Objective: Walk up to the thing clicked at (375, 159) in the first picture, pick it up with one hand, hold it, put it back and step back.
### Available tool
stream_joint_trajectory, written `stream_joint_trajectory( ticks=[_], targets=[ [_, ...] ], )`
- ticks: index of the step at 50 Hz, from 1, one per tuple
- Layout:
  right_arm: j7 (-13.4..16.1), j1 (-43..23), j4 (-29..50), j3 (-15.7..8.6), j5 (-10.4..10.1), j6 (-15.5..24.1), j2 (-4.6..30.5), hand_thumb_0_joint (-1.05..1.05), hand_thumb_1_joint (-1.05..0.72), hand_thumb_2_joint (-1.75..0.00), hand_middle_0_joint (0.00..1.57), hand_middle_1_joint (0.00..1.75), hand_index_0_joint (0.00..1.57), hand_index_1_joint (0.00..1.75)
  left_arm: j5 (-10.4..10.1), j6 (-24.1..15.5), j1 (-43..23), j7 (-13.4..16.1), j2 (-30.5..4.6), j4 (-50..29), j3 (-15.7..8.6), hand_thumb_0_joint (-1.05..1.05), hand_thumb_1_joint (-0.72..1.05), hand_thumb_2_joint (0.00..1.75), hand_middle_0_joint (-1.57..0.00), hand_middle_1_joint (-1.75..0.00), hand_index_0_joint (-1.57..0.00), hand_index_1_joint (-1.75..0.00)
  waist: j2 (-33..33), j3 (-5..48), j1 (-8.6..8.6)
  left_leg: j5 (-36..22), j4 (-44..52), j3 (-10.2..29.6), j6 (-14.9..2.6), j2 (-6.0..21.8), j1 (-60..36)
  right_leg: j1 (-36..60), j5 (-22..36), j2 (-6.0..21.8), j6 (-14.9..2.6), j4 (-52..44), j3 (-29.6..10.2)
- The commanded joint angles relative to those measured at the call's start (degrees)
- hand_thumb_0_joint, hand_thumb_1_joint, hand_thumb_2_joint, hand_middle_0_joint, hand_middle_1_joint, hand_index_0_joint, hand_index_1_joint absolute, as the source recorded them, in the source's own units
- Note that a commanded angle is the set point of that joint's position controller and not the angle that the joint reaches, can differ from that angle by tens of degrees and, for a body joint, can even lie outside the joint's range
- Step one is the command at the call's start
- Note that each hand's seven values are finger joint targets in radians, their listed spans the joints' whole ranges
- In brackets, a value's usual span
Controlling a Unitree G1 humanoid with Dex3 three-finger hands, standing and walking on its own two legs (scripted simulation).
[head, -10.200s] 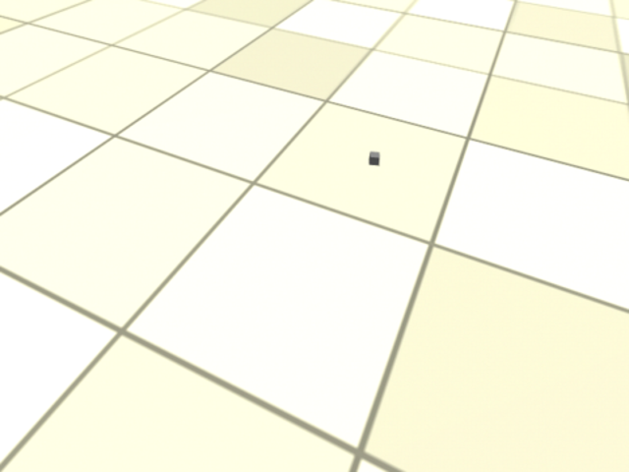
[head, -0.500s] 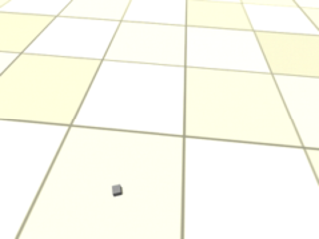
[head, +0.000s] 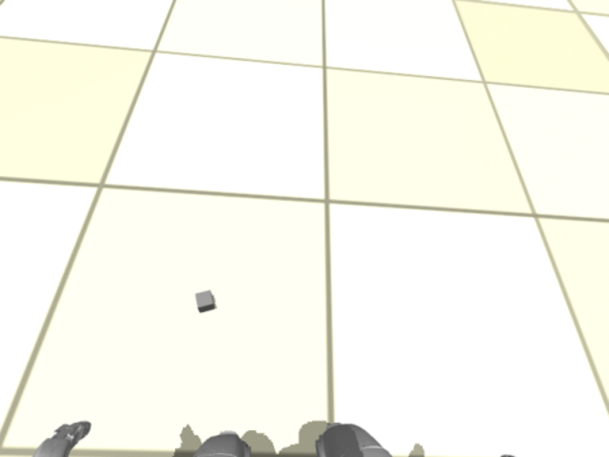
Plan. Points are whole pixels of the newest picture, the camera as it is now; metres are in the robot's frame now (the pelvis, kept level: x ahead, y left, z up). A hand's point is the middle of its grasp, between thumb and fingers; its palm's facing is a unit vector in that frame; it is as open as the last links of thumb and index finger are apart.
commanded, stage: walk up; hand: left
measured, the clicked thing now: (205, 301) +0.58 +0.26 -0.74
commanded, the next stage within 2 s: stand in 1.72 s
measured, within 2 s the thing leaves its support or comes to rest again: neither
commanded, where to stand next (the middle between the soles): +0.20 -0.03 m, yaw +3 degrees
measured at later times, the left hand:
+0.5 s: hand out of the picture -0.03 +0.24 -0.15, palm faces +0.06 -0.92 -0.39, open 7.4 cm
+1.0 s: hand out of the picture -0.20 +0.21 -0.14, palm faces +0.10 -0.92 -0.39, open 7.4 cm
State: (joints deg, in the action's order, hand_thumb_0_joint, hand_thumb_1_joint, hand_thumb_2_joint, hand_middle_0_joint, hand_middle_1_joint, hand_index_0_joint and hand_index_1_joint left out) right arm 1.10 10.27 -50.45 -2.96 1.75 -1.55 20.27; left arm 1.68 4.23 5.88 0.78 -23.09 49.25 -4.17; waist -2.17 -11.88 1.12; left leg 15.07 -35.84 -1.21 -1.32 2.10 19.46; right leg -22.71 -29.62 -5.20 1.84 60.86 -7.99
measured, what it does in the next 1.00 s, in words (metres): walks backwards: right foot, then left foot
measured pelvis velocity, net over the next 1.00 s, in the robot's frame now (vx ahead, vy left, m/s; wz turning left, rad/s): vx -0.22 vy -0.06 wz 0.08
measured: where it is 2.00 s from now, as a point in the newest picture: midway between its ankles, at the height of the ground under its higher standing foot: outside the picture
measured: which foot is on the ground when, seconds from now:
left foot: down 0.00-0.14, up 0.16-0.42, down 0.44-0.74, up 0.76-0.96, down 0.98-1.00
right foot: up 0.00-0.10, down 0.12-0.46, up 0.48-0.68, down 0.70-1.00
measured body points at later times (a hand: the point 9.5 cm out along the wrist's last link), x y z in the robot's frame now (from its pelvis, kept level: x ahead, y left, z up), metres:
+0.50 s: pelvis -0.15 -0.04 -0.01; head -0.09 -0.02 +0.43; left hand -0.03 +0.28 -0.12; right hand -0.03 -0.34 -0.12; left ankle -0.14 +0.08 -0.73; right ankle -0.08 -0.15 -0.72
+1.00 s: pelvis -0.22 -0.06 +0.00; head -0.21 -0.07 +0.45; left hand -0.21 +0.26 -0.11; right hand -0.14 -0.37 -0.13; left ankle -0.20 +0.07 -0.73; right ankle -0.22 -0.19 -0.73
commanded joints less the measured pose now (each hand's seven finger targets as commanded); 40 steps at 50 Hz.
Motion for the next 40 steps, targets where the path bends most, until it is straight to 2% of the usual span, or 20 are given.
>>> stream_joint_trajectory(
  ticks=[1, 5, 6, 7, 8, 9, 11, 17, 21, 22, 23, 24, 27, 31, 34, 35, 36, 37, 38, 40],
  targets=[
    [1.3, 0.82, 5.05, -4.81, -0.04, 0.75, 17.62, 0.0, -0.9, -0.9, 0.2, 0.3, 0.2, 0.3, -0.22, -1.58, 2.04, 0.02, -8.84, -5.18, -2.97, 0.0, 0.9, 0.9, -0.2, -0.3, -0.2, -0.3, 12.67, 16.96, 0.63, -28.89, 5.67, 15.11, -11.49, 13.18, -16.54, 1.06, 0.65, 3.04, -0.37, -15.51, 3.99],
    [0.62, -2.01, 6.16, -4.16, -0.87, -0.36, 17.22, 0.0, -0.9, -0.9, 0.2, 0.3, 0.2, 0.3, 0.33, -2.01, 9.63, -0.32, -8.78, -1.93, -3.65, 0.0, 0.9, 0.9, -0.2, -0.3, -0.2, -0.3, 12.0, 18.62, -2.92, -18.78, 2.03, 12.64, -6.13, 10.22, -5.52, 15.46, 16.23, 4.26, -3.82, -35.31, 6.69],
    [0.48, -2.26, 6.57, -3.42, -1.19, -0.43, 15.08, 0.0, -0.9, -0.9, 0.2, 0.3, 0.2, 0.3, 1.01, -2.24, 10.08, -0.32, -11.38, -2.29, -4.32, 0.0, 0.9, 0.9, -0.2, -0.3, -0.2, -0.3, 5.99, 17.01, -3.19, -9.48, -1.91, 11.9, -3.23, 6.2, 2.44, 17.74, 16.08, 9.57, -5.53, -37.47, -1.91],
    [0.97, -5.37, 7.69, -2.98, -1.91, -0.27, 12.09, 0.0, -0.9, -0.9, 0.2, 0.3, 0.2, 0.3, 0.35, -1.97, 6.98, -0.51, -17.03, -3.53, -5.56, 0.0, 0.9, 0.9, -0.2, -0.3, -0.2, -0.3, -11.08, 13.12, -4.39, 10.18, -13.62, 4.53, 0.36, -6.58, 7.92, 10.01, 22.69, 20.88, -14.11, -41.62, -16.67],
    [1.71, -4.56, 7.05, -3.68, -1.54, -0.64, 13.48, 0.0, -0.9, -0.9, 0.2, 0.3, 0.2, 0.3, 1.02, -2.31, 4.03, -0.39, -19.13, -5.77, -5.8, 0.0, 0.9, 0.9, -0.2, -0.3, -0.2, -0.3, -13.19, 10.31, -4.56, 22.38, -28.14, 7.18, 1.57, -6.13, 6.52, 1.48, 27.08, 28.71, -20.07, -43.38, -24.32],
    [1.56, -2.19, 5.77, -3.48, -1.71, -0.9, 14.35, 0.0, -0.9, -0.9, 0.2, 0.3, 0.2, 0.3, 0.62, -2.63, 1.3, -0.2, -16.21, -7.06, -4.9, 0.0, 0.9, 0.9, -0.2, -0.3, -0.2, -0.3, -7.94, 9.69, -2.72, 20.29, -33.86, 11.85, 1.44, -6.38, 6.2, 0.85, 30.03, 26.82, -18.69, -42.04, -19.47],
    [1.62, 1.76, 3.93, -2.81, -2.63, -0.31, 13.82, 0.0, -0.9, -0.9, 0.2, 0.3, 0.2, 0.3, 0.38, -2.68, -3.69, 0.33, -12.32, -8.13, -4.0, 0.0, 0.9, 0.9, -0.2, -0.3, -0.2, -0.3, -4.79, 10.18, 0.97, 15.27, -33.43, 10.98, 1.39, -7.81, 8.4, 6.62, 41.09, 18.78, -14.25, -34.94, -6.05],
    [1.57, 0.4, 6.02, -2.1, -0.96, 0.97, 11.89, 0.0, -0.9, -0.9, 0.2, 0.3, 0.2, 0.3, 1.03, -1.85, 3.58, 1.08, -10.93, -9.02, -3.83, 0.0, 0.9, 0.9, -0.2, -0.3, -0.2, -0.3, -8.43, 13.31, -4.33, 15.95, -10.91, 4.21, 2.13, -4.83, 7.12, 19.63, 48.4, 17.86, -13.81, -28.93, -4.33],
    [1.26, 6.02, 3.58, -3.21, -0.06, 1.69, 12.47, 0.0, -0.9, -0.9, 0.2, 0.3, 0.2, 0.3, -0.43, -1.03, 1.83, 0.31, -10.9, -9.92, -3.03, 0.0, 0.9, 0.9, -0.2, -0.3, -0.2, -0.3, -6.0, 17.24, -0.9, -4.75, 14.17, 1.61, 0.35, -3.15, -7.23, 13.75, 35.75, 16.04, -9.42, -22.59, -3.65],
    [1.16, 4.59, 4.24, -4.28, 0.87, 1.91, 16.39, 0.0, -0.9, -0.9, 0.2, 0.3, 0.2, 0.3, -0.53, -0.89, 3.92, 0.04, -8.69, -9.99, -2.22, 0.0, 0.9, 0.9, -0.2, -0.3, -0.2, -0.3, 2.48, 17.13, -2.16, -10.21, 14.7, 15.67, -3.08, 6.48, -13.93, 1.83, 23.03, 11.28, -5.83, -17.49, -1.47],
    [0.43, 1.05, 5.38, -5.25, 0.19, 1.68, 22.66, 0.0, -0.9, -0.9, 0.2, 0.3, 0.2, 0.3, -0.95, -1.11, 1.34, 0.36, -8.42, -10.42, -2.25, 0.0, 0.9, 0.9, -0.2, -0.3, -0.2, -0.3, 14.66, 15.78, -1.51, -14.44, 16.32, 28.35, -11.96, 18.73, -8.68, -2.15, -0.38, 2.06, -3.21, -9.47, 7.69],
    [0.48, 1.22, 5.76, -5.59, 0.29, 2.04, 23.15, 0.0, -0.9, -0.9, 0.2, 0.3, 0.2, 0.3, -0.03, -0.98, -2.15, 0.72, -10.6, -9.98, -3.56, 0.0, 0.9, 0.9, -0.2, -0.3, -0.2, -0.3, 13.12, 14.35, 1.4, -16.92, 17.13, 34.06, -17.28, 23.06, -2.1, 0.27, -7.42, 2.55, -2.49, 2.1, 0.9],
    [1.13, -4.38, 6.19, -3.51, 0.35, 2.37, 17.2, 0.0, -0.9, -0.9, 0.2, 0.3, 0.2, 0.3, -1.23, -1.09, 4.08, 0.07, -9.68, -6.18, -3.7, 0.0, 0.9, 0.9, -0.2, -0.3, -0.2, -0.3, 8.09, 12.03, -3.91, -18.16, 12.74, 16.85, -12.04, 14.38, -2.23, -0.54, -0.91, 1.42, -3.54, 8.31, -1.95],
    [0.37, -3.47, 6.04, -3.5, 1.21, 2.25, 15.34, 0.0, -0.9, -0.9, 0.2, 0.3, 0.2, 0.3, -0.47, -2.89, 4.63, -1.54, -8.73, -4.16, -3.04, 0.0, 0.9, 0.9, -0.2, -0.3, -0.2, -0.3, 12.26, 11.32, -0.93, 8.71, 14.04, 13.62, -9.27, 9.28, -3.91, 4.54, -0.86, 4.11, -1.92, -16.58, 4.7],
    [-0.36, -2.63, 5.45, -3.53, 0.8, 0.8, 16.38, 0.0, -0.9, -0.9, 0.2, 0.3, 0.2, 0.3, -0.12, -4.71, 9.89, -1.01, -8.09, 0.3, -3.23, 0.0, 0.9, 0.9, -0.2, -0.3, -0.2, -0.3, 12.33, 11.31, -3.01, 13.95, 8.81, 11.46, -7.22, 7.36, 0.39, 16.4, 7.33, 2.26, -3.38, -39.33, 8.98],
    [-0.42, -1.82, 5.41, -2.57, 0.32, 0.66, 13.34, 0.0, -0.9, -0.9, 0.2, 0.3, 0.2, 0.3, 0.51, -5.59, 11.72, -0.46, -9.95, 1.48, -3.69, 0.0, 0.9, 0.9, -0.2, -0.3, -0.2, -0.3, 6.74, 12.25, -3.65, 12.34, 1.15, 9.56, -4.83, 5.33, 4.1, 21.13, 7.84, 4.91, -4.09, -43.2, 2.39],
    [-0.8, -0.3, 6.16, -1.49, -0.43, 0.73, 9.49, 0.0, -0.9, -0.9, 0.2, 0.3, 0.2, 0.3, 1.53, -6.43, 10.72, -0.16, -13.51, 0.93, -4.43, 0.0, 0.9, 0.9, -0.2, -0.3, -0.2, -0.3, -4.79, 10.78, -2.69, 15.72, -7.96, 6.8, -0.14, -1.75, 13.94, 22.24, -3.22, 15.25, -7.13, -46.89, -16.68],
    [0.05, -3.72, 5.96, -2.35, -0.24, 0.61, 11.92, 0.0, -0.9, -0.9, 0.2, 0.3, 0.2, 0.3, 1.44, -6.26, 5.92, -0.13, -18.87, -1.1, -5.25, 0.0, 0.9, 0.9, -0.2, -0.3, -0.2, -0.3, -6.61, 7.51, -4.51, 18.7, -12.68, 10.61, 1.0, -2.45, 7.99, 2.75, -14.1, 26.1, -13.99, -49.79, -26.78],
    [-0.17, -3.08, 4.22, -3.03, -0.76, 0.65, 14.12, 0.0, -0.9, -0.9, 0.2, 0.3, 0.2, 0.3, 1.12, -6.57, 1.37, -0.21, -16.98, -2.16, -4.64, 0.0, 0.9, 0.9, -0.2, -0.3, -0.2, -0.3, -3.05, 3.02, -2.6, 15.62, -16.61, 12.79, 1.58, -1.07, 3.71, -3.64, -16.07, 25.92, -14.81, -50.28, -25.5],
    [-0.81, -0.96, 2.0, -2.62, -1.32, 1.32, 12.79, 0.0, -0.9, -0.9, 0.2, 0.3, 0.2, 0.3, 0.7, -7.4, 0.02, -0.1, -12.86, -1.54, -3.69, 0.0, 0.9, 0.9, -0.2, -0.3, -0.2, -0.3, -0.39, 3.37, -1.49, 9.79, -15.27, 11.69, 1.58, -2.97, 5.59, 3.41, -3.83, 19.07, -11.0, -46.69, -13.6]
  ],
)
